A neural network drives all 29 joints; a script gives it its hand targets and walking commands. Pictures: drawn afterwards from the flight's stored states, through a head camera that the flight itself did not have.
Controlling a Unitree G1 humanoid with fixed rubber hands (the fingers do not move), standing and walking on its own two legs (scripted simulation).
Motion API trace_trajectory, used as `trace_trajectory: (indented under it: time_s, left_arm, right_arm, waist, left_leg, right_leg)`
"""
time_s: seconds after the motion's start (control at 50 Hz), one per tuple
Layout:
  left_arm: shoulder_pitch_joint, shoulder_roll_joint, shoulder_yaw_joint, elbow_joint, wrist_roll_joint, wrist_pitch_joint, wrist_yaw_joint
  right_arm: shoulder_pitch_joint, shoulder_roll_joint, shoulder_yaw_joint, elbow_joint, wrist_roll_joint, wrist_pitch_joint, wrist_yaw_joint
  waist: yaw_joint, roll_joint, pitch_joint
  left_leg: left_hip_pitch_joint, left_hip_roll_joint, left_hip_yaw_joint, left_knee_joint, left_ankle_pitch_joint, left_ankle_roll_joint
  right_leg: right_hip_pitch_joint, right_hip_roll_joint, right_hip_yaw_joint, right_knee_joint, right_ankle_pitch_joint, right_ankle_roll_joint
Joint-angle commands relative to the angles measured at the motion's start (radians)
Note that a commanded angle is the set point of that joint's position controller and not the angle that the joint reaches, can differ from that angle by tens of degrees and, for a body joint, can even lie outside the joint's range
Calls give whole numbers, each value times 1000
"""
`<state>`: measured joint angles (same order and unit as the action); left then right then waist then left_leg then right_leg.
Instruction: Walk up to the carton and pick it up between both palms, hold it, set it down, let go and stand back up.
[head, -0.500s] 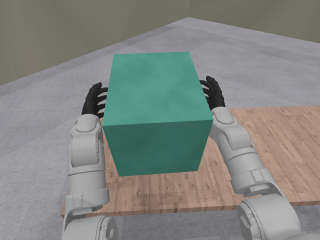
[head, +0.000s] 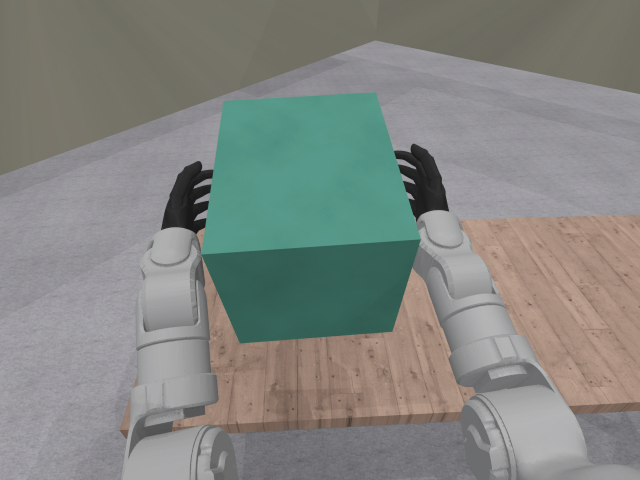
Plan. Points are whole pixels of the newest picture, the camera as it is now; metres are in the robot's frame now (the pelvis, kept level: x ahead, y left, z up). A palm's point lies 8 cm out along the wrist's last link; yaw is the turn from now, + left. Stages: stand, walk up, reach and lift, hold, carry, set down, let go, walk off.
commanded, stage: set down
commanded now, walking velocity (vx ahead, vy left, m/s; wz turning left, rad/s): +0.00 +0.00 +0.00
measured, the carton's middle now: (308, 216) +0.41 +0.00 +0.16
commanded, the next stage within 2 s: none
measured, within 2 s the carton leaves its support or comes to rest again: neither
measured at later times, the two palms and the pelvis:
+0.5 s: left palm (206, 244) +0.38 +0.14 +0.15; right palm (435, 238) +0.36 -0.16 +0.15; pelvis +0.01 +0.00 +0.00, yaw +0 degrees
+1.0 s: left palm (217, 257) +0.39 +0.13 +0.11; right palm (434, 253) +0.36 -0.17 +0.12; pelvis +0.01 +0.00 +0.00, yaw +0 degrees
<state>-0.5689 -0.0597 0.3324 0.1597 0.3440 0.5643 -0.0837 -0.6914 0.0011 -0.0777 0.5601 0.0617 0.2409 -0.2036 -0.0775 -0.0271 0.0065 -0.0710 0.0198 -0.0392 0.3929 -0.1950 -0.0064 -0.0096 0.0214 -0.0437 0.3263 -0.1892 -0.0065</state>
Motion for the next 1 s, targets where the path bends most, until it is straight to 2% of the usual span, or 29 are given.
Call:
trace_trajectory:
  time_s: [0.0,0.02,0.08,0.1,0.12,0.14,0.2,0.22,0.24,0.28,0.34,0.36,0.4,0.48,0.54,0.56,0.6,0.62,0.66,0.68,0.7,0.72,0.74,0.78,0.82,0.86,0.88,0.9,0.98]
  left_arm:
    - [-579,-403,-376,37,-62,-111,-183]
    - [-558,-385,-352,57,-43,-125,-187]
    - [-583,-411,-388,69,-53,-169,-185]
    - [-588,-420,-385,63,-43,-188,-177]
    - [-606,-431,-410,78,-54,-199,-169]
    - [-564,-431,-399,117,-40,-203,-166]
    - [-581,-441,-407,114,-60,-225,-157]
    - [-575,-437,-406,115,-52,-228,-153]
    - [-568,-453,-416,136,-54,-235,-150]
    - [-567,-451,-410,136,-49,-245,-143]
    - [-600,-442,-410,120,-43,-265,-141]
    - [-589,-451,-409,130,-53,-274,-137]
    - [-590,-461,-419,136,-62,-277,-141]
    - [-571,-436,-364,213,-29,-279,-152]
    - [-613,-440,-379,199,-48,-308,-147]
    - [-620,-455,-408,177,-57,-318,-140]
    - [-644,-479,-417,191,-66,-331,-139]
    - [-619,-474,-417,194,-58,-337,-135]
    - [-607,-459,-388,258,-48,-340,-142]
    - [-620,-453,-362,258,-29,-348,-144]
    - [-648,-453,-356,249,-31,-348,-145]
    - [-642,-453,-359,267,-34,-351,-149]
    - [-663,-471,-374,249,-37,-363,-144]
    - [-635,-463,-358,285,-33,-372,-143]
    - [-692,-504,-396,274,-60,-397,-136]
    - [-640,-467,-329,339,-27,-408,-142]
    - [-673,-479,-343,339,-37,-407,-142]
    - [-629,-469,-326,358,-22,-409,-145]
    - [-682,-480,-329,370,-21,-446,-136]
  right_arm:
    - [-610,504,191,-198,-60,-207,131]
    - [-563,497,183,-136,-72,-220,136]
    - [-578,520,191,-143,-94,-284,137]
    - [-584,530,213,-134,-92,-305,140]
    - [-591,523,204,-146,-92,-321,140]
    - [-580,512,207,-129,-88,-326,143]
    - [-620,528,248,-175,-87,-365,144]
    - [-593,527,245,-158,-94,-372,142]
    - [-598,532,246,-156,-91,-375,139]
    - [-577,534,254,-133,-94,-382,145]
    - [-546,539,241,-98,-112,-395,145]
    - [-554,545,262,-109,-108,-398,148]
    - [-565,550,259,-119,-103,-405,142]
    - [-520,524,209,-53,-126,-403,145]
    - [-517,549,216,-28,-138,-418,144]
    - [-529,565,250,-64,-124,-427,143]
    - [-530,569,224,-55,-136,-437,145]
    - [-526,576,236,-49,-132,-443,143]
    - [-512,559,193,-9,-157,-435,145]
    - [-485,564,181,34,-170,-431,150]
    - [-520,570,176,11,-162,-433,150]
    - [-498,560,158,21,-182,-438,151]
    - [-532,575,168,5,-175,-454,155]
    - [-534,571,167,7,-186,-462,153]
    - [-545,592,170,14,-184,-474,153]
    - [-505,588,138,87,-216,-472,155]
    - [-515,590,132,69,-214,-473,155]
    - [-502,586,147,69,-215,-474,155]
    - [-509,616,127,93,-229,-494,161]
  waist:
    - [-8,30,-251]
    - [-3,31,-203]
    - [-12,31,-226]
    - [11,39,-236]
    - [-1,65,-250]
    - [13,55,-216]
    - [32,21,-278]
    - [24,46,-281]
    - [19,30,-281]
    - [37,34,-267]
    - [32,54,-280]
    - [53,33,-296]
    - [33,29,-301]
    - [30,19,-216]
    - [31,22,-268]
    - [35,32,-290]
    - [22,40,-303]
    - [32,49,-299]
    - [22,42,-258]
    - [35,28,-244]
    - [38,14,-235]
    - [23,36,-258]
    - [32,55,-283]
    - [38,36,-289]
    - [22,49,-324]
    - [40,22,-278]
    - [22,17,-260]
    - [40,0,-261]
    - [40,40,-313]
  left_leg:
    - [124,-49,103,-132,149,-6]
    - [114,-48,112,-141,134,-6]
    - [132,-51,121,-127,174,-11]
    - [134,-53,124,-126,209,-15]
    - [131,-53,125,-120,218,-20]
    - [127,-45,118,-130,200,-17]
    - [119,-49,128,-127,206,-10]
    - [139,-53,127,-121,229,-15]
    - [142,-49,122,-119,233,-15]
    - [136,-44,126,-125,224,-10]
    - [143,-47,131,-123,233,-14]
    - [133,-44,129,-121,238,-12]
    - [148,-47,132,-113,259,-15]
    - [133,-42,134,-134,187,-3]
    - [134,-50,137,-128,229,-15]
    - [128,-51,138,-121,266,-18]
    - [133,-46,130,-121,246,-19]
    - [135,-48,133,-116,270,-22]
    - [121,-46,131,-128,203,-13]
    - [116,-42,137,-137,182,-8]
    - [101,-42,141,-145,177,-4]
    - [103,-44,143,-140,175,-9]
    - [97,-47,146,-139,199,-15]
    - [105,-45,144,-132,222,-14]
    - [109,-46,139,-119,246,-22]
    - [97,-46,150,-138,199,-10]
    - [80,-42,145,-141,197,-13]
    - [72,-43,148,-148,198,-10]
    - [51,-44,145,-141,188,-9]
  right_leg:
    - [134,1,-83,-80,188,50]
    - [147,-2,-82,-84,184,51]
    - [172,0,-86,-77,222,54]
    - [186,0,-88,-71,260,54]
    - [174,1,-85,-71,266,55]
    - [168,10,-86,-79,218,52]
    - [202,1,-81,-66,275,57]
    - [194,-3,-82,-65,293,55]
    - [197,-2,-81,-63,315,58]
    - [192,-2,-78,-65,293,57]
    - [179,-7,-77,-58,311,58]
    - [190,-5,-71,-54,316,58]
    - [189,-6,-72,-55,359,59]
    - [159,-10,-73,-72,277,58]
    - [190,-16,-71,-60,354,61]
    - [211,-15,-66,-50,418,64]
    - [182,-12,-66,-50,366,57]
    - [190,-15,-67,-54,391,59]
    - [163,-16,-64,-61,323,57]
    - [153,-13,-67,-69,285,58]
    - [153,-14,-65,-74,269,60]
    - [172,-21,-65,-61,303,58]
    - [174,-19,-63,-58,318,55]
    - [176,-14,-70,-57,350,61]
    - [153,-15,-68,-52,357,55]
    - [163,-22,-65,-67,336,60]
    - [177,-19,-64,-63,352,62]
    - [188,-25,-64,-62,370,67]
    - [177,-24,-53,-47,356,61]
